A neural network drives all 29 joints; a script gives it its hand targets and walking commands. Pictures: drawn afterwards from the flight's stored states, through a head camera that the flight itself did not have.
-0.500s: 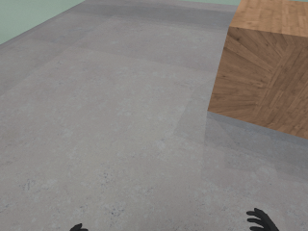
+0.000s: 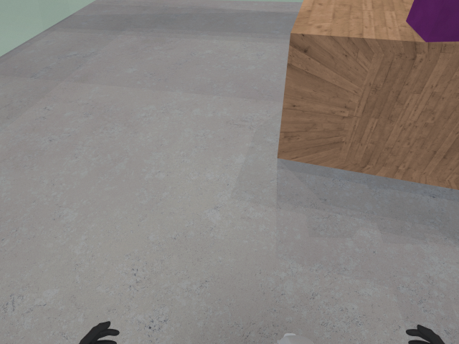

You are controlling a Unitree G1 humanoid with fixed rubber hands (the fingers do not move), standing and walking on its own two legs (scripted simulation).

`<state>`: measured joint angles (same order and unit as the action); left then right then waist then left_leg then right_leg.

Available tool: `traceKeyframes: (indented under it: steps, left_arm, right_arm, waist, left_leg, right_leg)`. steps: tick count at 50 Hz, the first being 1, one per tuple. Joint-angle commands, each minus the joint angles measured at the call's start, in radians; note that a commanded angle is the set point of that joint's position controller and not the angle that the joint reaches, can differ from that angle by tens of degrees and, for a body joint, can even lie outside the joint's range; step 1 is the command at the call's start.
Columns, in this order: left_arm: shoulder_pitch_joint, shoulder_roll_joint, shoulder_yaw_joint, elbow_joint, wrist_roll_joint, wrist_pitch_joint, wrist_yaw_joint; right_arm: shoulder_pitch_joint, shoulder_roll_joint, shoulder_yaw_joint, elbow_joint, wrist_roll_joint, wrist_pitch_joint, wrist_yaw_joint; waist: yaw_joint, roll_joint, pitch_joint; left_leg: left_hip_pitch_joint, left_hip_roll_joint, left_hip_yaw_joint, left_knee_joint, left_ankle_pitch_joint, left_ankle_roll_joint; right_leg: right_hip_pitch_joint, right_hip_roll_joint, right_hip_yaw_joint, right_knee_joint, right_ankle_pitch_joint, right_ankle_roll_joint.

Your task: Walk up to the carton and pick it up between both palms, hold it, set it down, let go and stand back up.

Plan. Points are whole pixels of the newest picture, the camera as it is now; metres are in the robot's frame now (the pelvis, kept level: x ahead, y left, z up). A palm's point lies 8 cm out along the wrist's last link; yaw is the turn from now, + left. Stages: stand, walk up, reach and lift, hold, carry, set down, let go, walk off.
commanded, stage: walk up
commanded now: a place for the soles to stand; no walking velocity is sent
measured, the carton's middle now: out of the picture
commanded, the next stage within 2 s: none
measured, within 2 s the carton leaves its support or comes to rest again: neither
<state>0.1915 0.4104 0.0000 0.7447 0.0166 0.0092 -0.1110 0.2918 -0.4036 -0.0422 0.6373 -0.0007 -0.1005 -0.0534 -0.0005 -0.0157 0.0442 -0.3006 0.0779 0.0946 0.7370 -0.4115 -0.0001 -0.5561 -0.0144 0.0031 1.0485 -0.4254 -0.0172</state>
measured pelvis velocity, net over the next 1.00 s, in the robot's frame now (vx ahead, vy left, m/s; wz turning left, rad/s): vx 0.13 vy -0.30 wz -0.26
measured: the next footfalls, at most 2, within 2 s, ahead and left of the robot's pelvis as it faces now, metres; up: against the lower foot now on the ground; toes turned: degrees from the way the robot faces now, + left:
right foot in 0.10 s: +0.13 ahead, -0.14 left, +0.00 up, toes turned -6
left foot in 0.44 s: +0.15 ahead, +0.01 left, +0.00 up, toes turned +2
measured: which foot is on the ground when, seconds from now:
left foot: down 0.00-0.12, up 0.14-0.42, down 0.44-0.66, up 0.68-0.96, down 0.98-1.00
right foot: up 0.00-0.08, down 0.10-0.44, up 0.46-0.64, down 0.66-0.96, up 0.98-1.00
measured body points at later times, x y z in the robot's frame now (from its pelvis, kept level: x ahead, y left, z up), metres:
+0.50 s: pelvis +0.05 -0.14 +0.01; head +0.09 -0.15 +0.46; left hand +0.26 +0.13 -0.07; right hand +0.05 -0.50 -0.06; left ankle +0.11 +0.01 -0.71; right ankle +0.08 -0.16 -0.67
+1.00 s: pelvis +0.13 -0.30 +0.02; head +0.18 -0.31 +0.46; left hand +0.31 -0.01 -0.08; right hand +0.15 -0.66 -0.06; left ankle +0.20 -0.19 -0.71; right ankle +0.09 -0.31 -0.67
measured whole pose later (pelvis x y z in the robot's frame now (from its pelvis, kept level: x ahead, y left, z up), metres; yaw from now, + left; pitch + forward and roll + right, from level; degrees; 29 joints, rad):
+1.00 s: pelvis +0.13 -0.30 +0.02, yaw -15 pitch -1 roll +1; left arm 0.27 0.46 0.00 0.71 0.02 -0.01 -0.05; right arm 0.30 -0.48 -0.07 0.67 0.00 -0.06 -0.05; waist 0.00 -0.01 0.13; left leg -0.29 0.06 0.12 0.54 -0.19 0.03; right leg -0.34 0.17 -0.03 0.87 -0.29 0.08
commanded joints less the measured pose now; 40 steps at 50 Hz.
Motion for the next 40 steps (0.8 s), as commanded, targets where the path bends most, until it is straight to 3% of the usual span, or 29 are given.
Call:
traceKeyframes:
  steps: [1, 3, 4, 5, 6, 7, 9, 11, 12, 15, 18, 19, 20, 21, 22, 23, 24, 25, 27, 29, 30, 31, 32, 33, 34, 35, 37, 38, 40]
  left_arm:
    - [-0.066, 0.196, 0.147, -0.125, 0.030, -0.023, -0.042]
    - [0.118, 0.235, 0.179, -0.067, 0.019, -0.038, -0.031]
    - [0.281, 0.286, 0.201, -0.022, 0.022, -0.048, -0.010]
    - [0.288, 0.362, 0.214, -0.028, 0.035, -0.055, 0.012]
    - [0.245, 0.394, 0.209, -0.052, 0.025, -0.055, 0.022]
    - [0.159, 0.376, 0.203, -0.071, 0.011, -0.044, 0.027]
    - [0.067, 0.356, 0.192, -0.087, 0.006, -0.033, 0.038]
    - [-0.014, 0.301, 0.177, -0.095, 0.003, -0.036, 0.033]
    - [0.000, 0.284, 0.166, -0.084, 0.003, -0.040, 0.031]
    - [-0.090, 0.270, 0.170, -0.118, 0.005, -0.030, 0.019]
    - [-0.222, 0.250, 0.174, -0.168, 0.010, -0.003, 0.006]
    - [-0.274, 0.231, 0.170, -0.199, 0.014, 0.005, 0.008]
    - [-0.195, 0.191, 0.137, -0.182, 0.024, 0.013, 0.010]
    - [-0.046, 0.171, 0.122, -0.182, -0.007, 0.013, 0.020]
    - [0.047, 0.167, 0.114, -0.183, 0.012, 0.008, 0.017]
    - [0.054, 0.190, 0.124, -0.181, 0.021, 0.006, 0.011]
    - [0.064, 0.272, 0.147, -0.212, 0.012, 0.016, 0.002]
    - [0.013, 0.334, 0.170, -0.215, 0.013, 0.028, -0.014]
    - [0.046, 0.317, 0.164, -0.177, 0.009, 0.014, -0.030]
    - [0.155, 0.268, 0.155, -0.126, -0.005, 0.000, -0.030]
    - [0.235, 0.234, 0.156, -0.072, -0.011, -0.019, -0.026]
    - [0.332, 0.250, 0.174, -0.021, -0.006, -0.033, -0.011]
    - [0.310, 0.314, 0.183, -0.015, 0.007, -0.038, 0.012]
    - [0.271, 0.387, 0.189, -0.033, 0.031, -0.043, 0.029]
    - [0.205, 0.428, 0.192, -0.074, 0.018, -0.049, 0.036]
    - [0.124, 0.433, 0.192, -0.075, -0.005, -0.044, 0.048]
    - [0.100, 0.394, 0.182, -0.049, -0.002, -0.061, 0.066]
    - [0.068, 0.383, 0.183, -0.044, -0.010, -0.059, 0.067]
    - [0.005, 0.304, 0.167, -0.048, -0.022, -0.062, 0.066]
  right_arm:
    - [-0.062, -0.380, -0.153, 0.004, -0.052, -0.045, -0.005]
    - [-0.119, -0.345, -0.138, -0.010, -0.044, -0.037, 0.004]
    - [-0.071, -0.258, -0.113, 0.006, -0.048, -0.026, 0.010]
    - [-0.020, -0.142, -0.060, -0.015, -0.030, -0.022, 0.020]
    - [-0.051, -0.213, -0.072, -0.017, -0.015, -0.009, 0.015]
    - [-0.070, -0.297, -0.085, 0.000, -0.017, 0.013, 0.012]
    - [-0.052, -0.319, -0.097, 0.020, -0.011, 0.035, 0.022]
    - [0.113, -0.311, -0.106, 0.085, 0.004, 0.054, 0.032]
    - [0.117, -0.311, -0.104, 0.092, 0.004, 0.055, 0.033]
    - [0.262, -0.327, -0.119, 0.116, 0.002, 0.055, 0.035]
    - [0.442, -0.351, -0.148, 0.146, 0.015, 0.049, 0.017]
    - [0.532, -0.335, -0.155, 0.152, 0.012, 0.037, -0.004]
    - [0.433, -0.286, -0.148, 0.150, 0.008, 0.030, -0.021]
    - [0.221, -0.266, -0.134, 0.086, -0.017, 0.015, -0.036]
    - [0.067, -0.282, -0.129, 0.028, -0.030, 0.010, -0.049]
    - [0.051, -0.333, -0.128, 0.005, -0.023, 0.003, -0.050]
    - [-0.059, -0.428, -0.140, -0.015, -0.008, -0.015, -0.048]
    - [-0.153, -0.444, -0.140, -0.028, -0.002, -0.030, -0.042]
    - [-0.124, -0.396, -0.130, -0.025, -0.021, -0.040, -0.021]
    - [-0.134, -0.386, -0.125, 0.005, -0.041, -0.034, 0.000]
    - [-0.120, -0.373, -0.121, 0.010, -0.047, -0.023, 0.009]
    - [-0.086, -0.324, -0.108, 0.026, -0.056, -0.006, 0.015]
    - [-0.017, -0.252, -0.076, 0.029, -0.051, 0.009, 0.019]
    - [-0.005, -0.197, -0.048, 0.010, -0.035, 0.015, 0.029]
    - [-0.006, -0.262, -0.063, 0.014, -0.017, 0.023, 0.028]
    - [-0.075, -0.328, -0.081, 0.017, -0.008, 0.028, 0.023]
    - [-0.119, -0.342, -0.085, 0.038, 0.005, 0.032, 0.031]
    - [-0.035, -0.338, -0.094, 0.051, 0.012, 0.036, 0.033]
    - [0.132, -0.309, -0.099, 0.089, 0.014, 0.044, 0.036]
  waist:
    - [0.006, 0.169, -0.023]
    - [0.108, 0.144, -0.119]
    - [0.178, -0.092, -0.206]
    - [0.158, -0.429, -0.171]
    - [0.142, -0.392, -0.156]
    - [0.126, -0.205, -0.096]
    - [0.077, -0.181, 0.024]
    - [0.000, -0.168, 0.046]
    - [-0.005, -0.159, 0.043]
    - [-0.067, -0.198, -0.001]
    - [-0.162, -0.190, -0.035]
    - [-0.237, -0.066, -0.069]
    - [-0.205, 0.171, -0.136]
    - [-0.087, 0.413, -0.214]
    - [0.017, 0.215, -0.231]
    - [0.043, 0.166, -0.175]
    - [0.068, 0.200, -0.107]
    - [0.071, 0.206, -0.021]
    - [0.083, 0.119, -0.042]
    - [0.111, 0.208, -0.134]
    - [0.139, 0.119, -0.145]
    - [0.193, -0.006, -0.112]
    - [0.153, -0.161, -0.068]
    - [0.111, -0.344, -0.026]
    - [0.090, -0.240, -0.007]
    - [0.088, -0.197, 0.056]
    - [0.078, -0.090, 0.163]
    - [0.032, -0.078, 0.175]
    - [-0.048, -0.159, 0.195]
  left_leg:
    - [0.044, 0.321, -0.222, -0.323, 0.031, 0.222]
    - [-0.148, 0.243, -0.090, -0.132, 0.089, 0.141]
    - [-0.230, 0.156, -0.012, 0.254, 0.186, 0.079]
    - [-0.477, -0.032, 0.024, 0.503, -0.150, 0.018]
    - [-0.574, -0.064, -0.026, 0.531, -0.202, 0.014]
    - [-0.493, -0.007, -0.113, 0.535, -0.149, 0.027]
    - [-0.396, 0.015, -0.107, 0.515, -0.064, 0.022]
    - [-0.280, 0.031, -0.105, 0.458, 0.027, 0.018]
    - [-0.271, 0.030, -0.111, 0.432, 0.064, 0.012]
    - [-0.081, -0.007, 0.000, 0.236, 0.023, -0.003]
    - [0.197, -0.036, 0.107, -0.247, -0.141, 0.035]
    - [0.273, -0.020, 0.120, -0.542, -0.046, 0.089]
    - [0.403, 0.017, 0.072, -0.682, 0.322, 0.074]
    - [0.573, 0.204, -0.198, -0.489, 0.524, 0.118]
    - [0.494, 0.328, -0.320, -0.343, 0.322, 0.158]
    - [0.304, 0.421, -0.424, -0.479, -0.143, 0.200]
    - [0.053, 0.558, -0.502, -0.616, -0.337, 0.264]
    - [-0.091, 0.609, -0.511, -0.619, -0.219, 0.276]
    - [0.035, 0.450, -0.286, -0.462, -0.154, 0.203]
    - [0.094, 0.306, -0.049, -0.279, -0.049, 0.138]
    - [0.017, 0.193, 0.043, -0.089, -0.066, 0.120]
    - [-0.113, 0.116, 0.022, 0.193, -0.052, 0.077]
    - [-0.317, 0.051, -0.007, 0.392, -0.204, 0.062]
    - [-0.514, -0.035, 0.029, 0.565, -0.261, 0.045]
    - [-0.473, -0.037, -0.128, 0.563, -0.171, 0.037]
    - [-0.437, -0.031, -0.188, 0.614, -0.128, 0.032]
    - [-0.404, -0.014, -0.247, 0.603, 0.022, 0.021]
    - [-0.347, -0.005, -0.218, 0.525, 0.060, 0.021]
    - [-0.219, -0.029, -0.118, 0.385, 0.055, 0.029]
  right_leg:
    - [0.017, -0.120, 0.064, -0.244, -0.002, -0.017]
    - [0.403, -0.073, 0.037, -0.381, 0.116, -0.037]
    - [0.612, -0.029, 0.106, -0.496, 0.029, -0.029]
    - [0.644, -0.153, 0.418, -0.672, -0.043, -0.043]
    - [0.628, -0.238, 0.711, -0.846, -0.209, -0.077]
    - [0.450, -0.253, 0.744, -0.919, -0.473, -0.053]
    - [0.269, -0.171, 0.580, -0.958, -0.420, 0.093]
    - [0.199, -0.099, 0.396, -0.941, -0.265, 0.151]
    - [0.212, -0.080, 0.373, -0.930, -0.207, 0.145]
    - [0.252, 0.005, 0.206, -1.001, 0.126, 0.251]
    - [0.247, 0.075, 0.042, -0.842, 0.619, 0.343]
    - [0.280, 0.125, 0.004, -0.484, 0.902, 0.322]
    - [0.247, 0.158, -0.040, -0.174, 0.682, 0.163]
    - [0.001, 0.096, 0.106, 0.158, 0.062, 0.086]
    - [-0.138, 0.034, 0.206, 0.181, 0.002, 0.032]
    - [-0.134, -0.010, 0.216, 0.231, -0.017, 0.007]
    - [-0.094, -0.068, 0.268, 0.315, -0.022, 0.011]
    - [-0.018, -0.113, 0.345, 0.341, -0.067, 0.021]
    - [-0.008, -0.133, 0.290, 0.049, -0.081, -0.008]
    - [0.162, -0.156, 0.214, -0.318, -0.127, -0.034]
    - [0.327, -0.090, 0.118, -0.489, 0.006, -0.022]
    - [0.494, -0.038, 0.167, -0.584, 0.089, 0.015]
    - [0.570, 0.012, 0.243, -0.586, 0.015, 0.059]
    - [0.523, -0.136, 0.497, -0.675, -0.182, -0.004]
    - [0.372, -0.291, 0.803, -0.907, -0.334, -0.069]
    - [0.281, -0.278, 0.912, -1.034, -0.452, -0.046]
    - [0.206, -0.206, 0.722, -0.975, -0.143, 0.147]
    - [0.219, -0.179, 0.567, -0.922, 0.094, 0.221]
    - [0.260, -0.065, 0.277, -0.870, 0.692, 0.319]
